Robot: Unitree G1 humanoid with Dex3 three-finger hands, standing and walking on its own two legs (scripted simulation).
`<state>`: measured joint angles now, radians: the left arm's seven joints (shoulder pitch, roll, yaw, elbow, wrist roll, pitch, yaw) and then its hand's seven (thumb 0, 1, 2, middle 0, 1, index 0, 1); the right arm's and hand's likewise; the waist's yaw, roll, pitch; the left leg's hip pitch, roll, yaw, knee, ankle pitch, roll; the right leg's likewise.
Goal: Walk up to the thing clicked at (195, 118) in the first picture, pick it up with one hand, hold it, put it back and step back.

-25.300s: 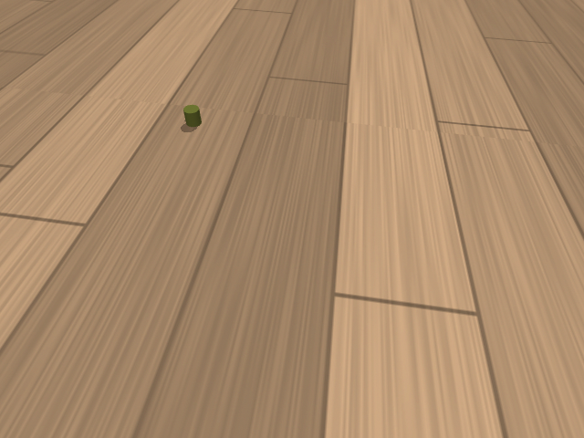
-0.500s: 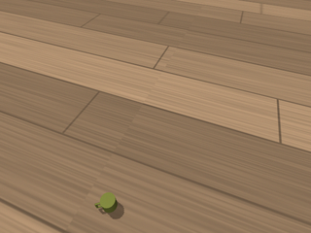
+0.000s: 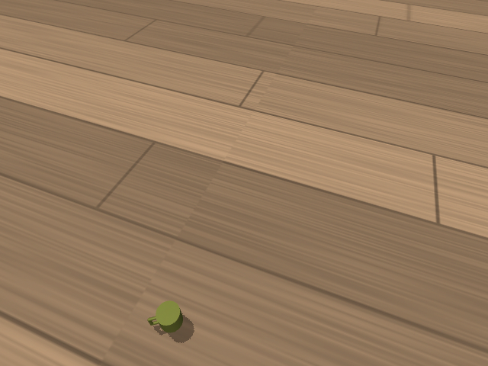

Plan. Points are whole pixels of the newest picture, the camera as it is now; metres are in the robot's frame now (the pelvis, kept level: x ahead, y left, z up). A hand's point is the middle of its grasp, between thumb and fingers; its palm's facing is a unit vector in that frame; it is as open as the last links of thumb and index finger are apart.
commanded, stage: rise first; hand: left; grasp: from above
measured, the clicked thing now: (165, 317) +0.42 +0.29 -0.74
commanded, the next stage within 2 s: none
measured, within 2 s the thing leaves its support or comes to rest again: neither
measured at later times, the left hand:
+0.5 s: hand out of the picture +0.14 +0.26 -0.19, palm faces -0.08 -0.91 -0.40, open 12.2 cm
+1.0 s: hand out of the picture +0.13 +0.27 -0.24, palm faces -0.18 -0.86 -0.49, open 14.0 cm
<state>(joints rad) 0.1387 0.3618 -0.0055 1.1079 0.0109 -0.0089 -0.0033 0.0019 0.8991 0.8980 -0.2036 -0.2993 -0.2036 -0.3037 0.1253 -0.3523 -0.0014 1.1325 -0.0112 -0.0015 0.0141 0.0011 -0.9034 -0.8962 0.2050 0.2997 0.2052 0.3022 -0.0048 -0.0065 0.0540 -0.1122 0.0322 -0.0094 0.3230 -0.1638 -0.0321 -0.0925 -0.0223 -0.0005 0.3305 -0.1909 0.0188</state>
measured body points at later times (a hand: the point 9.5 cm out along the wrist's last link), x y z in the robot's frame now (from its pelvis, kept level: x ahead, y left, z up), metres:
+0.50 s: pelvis -0.01 +0.01 -0.04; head +0.05 +0.01 +0.41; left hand +0.15 +0.31 -0.16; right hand +0.11 -0.25 -0.15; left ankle +0.01 +0.14 -0.75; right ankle +0.00 -0.13 -0.75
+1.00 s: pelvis +0.00 +0.01 -0.11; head +0.09 +0.03 +0.33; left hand +0.14 +0.31 -0.21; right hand +0.17 -0.24 -0.19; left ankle +0.01 +0.14 -0.75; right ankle +0.00 -0.13 -0.75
